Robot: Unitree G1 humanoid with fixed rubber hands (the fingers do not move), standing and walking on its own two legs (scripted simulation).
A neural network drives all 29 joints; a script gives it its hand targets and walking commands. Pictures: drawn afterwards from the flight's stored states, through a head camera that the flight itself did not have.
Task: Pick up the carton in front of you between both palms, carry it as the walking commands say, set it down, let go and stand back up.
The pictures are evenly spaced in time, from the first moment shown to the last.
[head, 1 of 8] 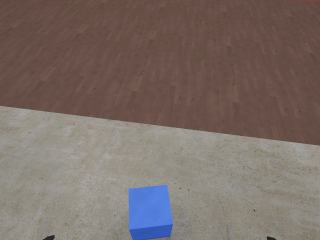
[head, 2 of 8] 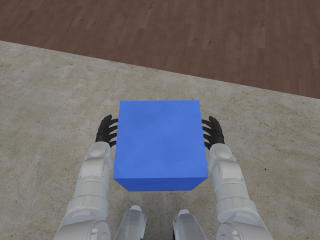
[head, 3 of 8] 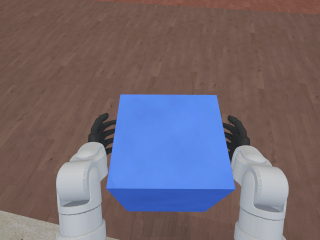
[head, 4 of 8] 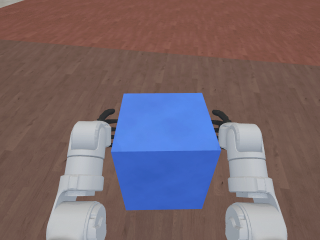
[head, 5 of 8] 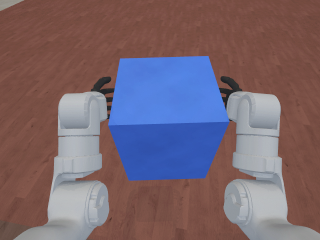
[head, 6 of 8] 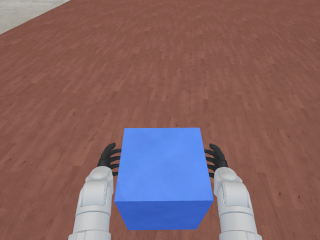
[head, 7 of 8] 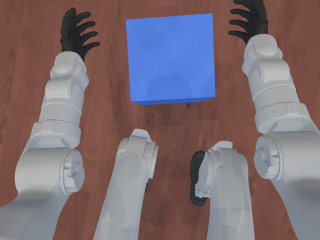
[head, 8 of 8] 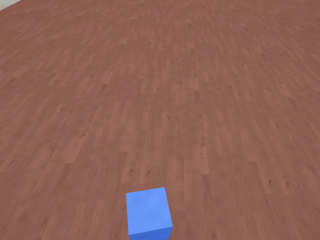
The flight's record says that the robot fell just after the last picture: no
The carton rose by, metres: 1.03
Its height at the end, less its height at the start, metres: +0.29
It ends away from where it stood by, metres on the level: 5.59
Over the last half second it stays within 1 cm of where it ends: yes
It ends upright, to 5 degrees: yes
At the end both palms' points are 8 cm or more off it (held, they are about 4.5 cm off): yes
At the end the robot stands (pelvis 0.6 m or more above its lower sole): yes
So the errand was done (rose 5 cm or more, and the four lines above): yes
